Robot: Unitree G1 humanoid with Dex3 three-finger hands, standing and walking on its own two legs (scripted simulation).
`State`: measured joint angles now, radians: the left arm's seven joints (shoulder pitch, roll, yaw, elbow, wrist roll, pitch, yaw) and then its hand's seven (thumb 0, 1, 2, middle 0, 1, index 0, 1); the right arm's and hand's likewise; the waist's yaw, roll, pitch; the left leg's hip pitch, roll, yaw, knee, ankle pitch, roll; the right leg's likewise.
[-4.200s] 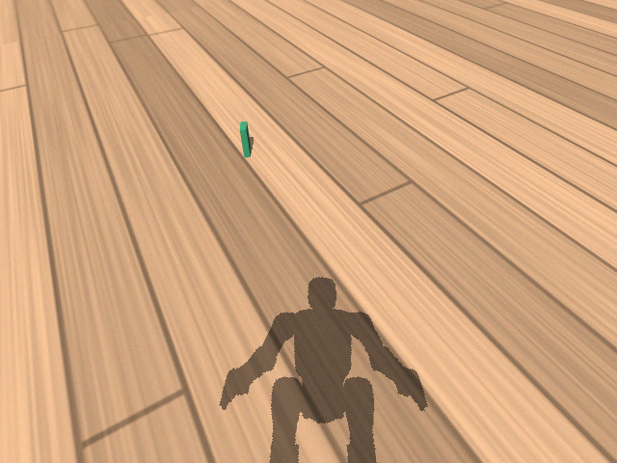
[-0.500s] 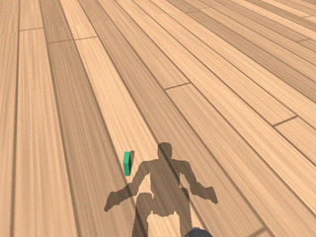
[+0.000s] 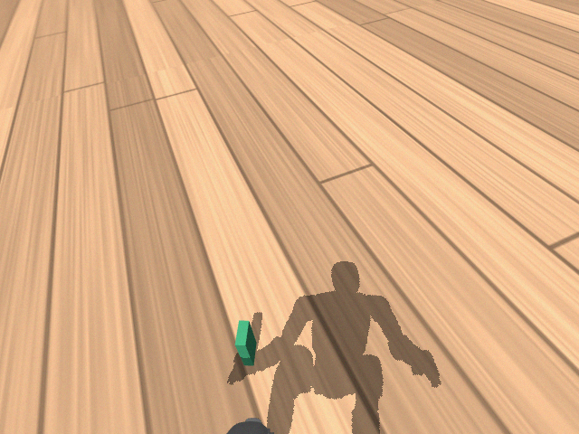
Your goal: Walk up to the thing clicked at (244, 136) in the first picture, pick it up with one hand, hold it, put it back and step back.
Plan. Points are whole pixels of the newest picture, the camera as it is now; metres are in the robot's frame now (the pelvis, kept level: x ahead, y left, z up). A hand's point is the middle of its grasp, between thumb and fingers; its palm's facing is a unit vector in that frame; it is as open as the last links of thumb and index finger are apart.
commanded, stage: walk up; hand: left
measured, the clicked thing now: (246, 343) +0.54 +0.24 -0.69
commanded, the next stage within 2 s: none
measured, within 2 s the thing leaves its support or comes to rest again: neither
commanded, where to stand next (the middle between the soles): +0.21 +0.04 m, yaw +0 degrees
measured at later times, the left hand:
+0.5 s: hand out of the picture +0.15 +0.32 -0.17, palm faces -0.05 -0.93 -0.37, open 7.4 cm
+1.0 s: hand (149, 404) +0.21 +0.28 -0.15, palm faces -0.05 -0.95 -0.31, open 7.4 cm
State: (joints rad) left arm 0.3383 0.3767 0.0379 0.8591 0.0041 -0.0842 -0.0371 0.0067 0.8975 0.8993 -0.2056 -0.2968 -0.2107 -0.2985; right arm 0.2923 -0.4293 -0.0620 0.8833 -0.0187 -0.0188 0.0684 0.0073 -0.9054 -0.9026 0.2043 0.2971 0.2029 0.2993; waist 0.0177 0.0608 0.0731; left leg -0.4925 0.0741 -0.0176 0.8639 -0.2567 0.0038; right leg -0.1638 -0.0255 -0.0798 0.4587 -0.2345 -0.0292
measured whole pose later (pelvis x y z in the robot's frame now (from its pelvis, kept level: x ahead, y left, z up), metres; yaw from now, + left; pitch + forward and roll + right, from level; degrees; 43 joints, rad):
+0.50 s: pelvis +0.10 +0.05 -0.01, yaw -1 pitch -3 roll +0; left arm 0.26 0.41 0.03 0.92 -0.01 -0.02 0.00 0.01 0.90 0.90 -0.20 -0.30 -0.21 -0.30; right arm 0.22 -0.37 -0.02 0.85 -0.01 -0.04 0.02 0.01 -0.90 -0.90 0.21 0.30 0.21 0.30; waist 0.00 -0.04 0.14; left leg -0.29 0.02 0.11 0.58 -0.24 0.04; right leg -0.40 -0.06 0.00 0.80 -0.33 -0.01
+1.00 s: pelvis +0.10 +0.04 +0.00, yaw -2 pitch -3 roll +0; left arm 0.09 0.35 0.00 1.07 0.00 -0.02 -0.01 0.01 0.90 0.90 -0.20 -0.30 -0.21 -0.30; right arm 0.16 -0.37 0.00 1.12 -0.02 -0.01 0.03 0.01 -0.90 -0.90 0.21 0.30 0.20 0.30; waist -0.01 -0.02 0.05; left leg -0.21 0.02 0.08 0.44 -0.18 0.01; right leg -0.22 -0.02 -0.03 0.44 -0.17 0.01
